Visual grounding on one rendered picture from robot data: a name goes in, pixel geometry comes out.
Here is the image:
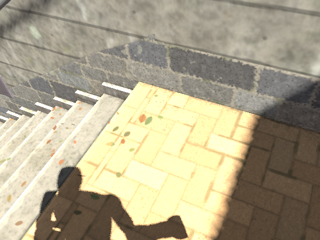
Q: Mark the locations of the stairs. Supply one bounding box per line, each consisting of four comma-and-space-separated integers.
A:
0, 93, 125, 240

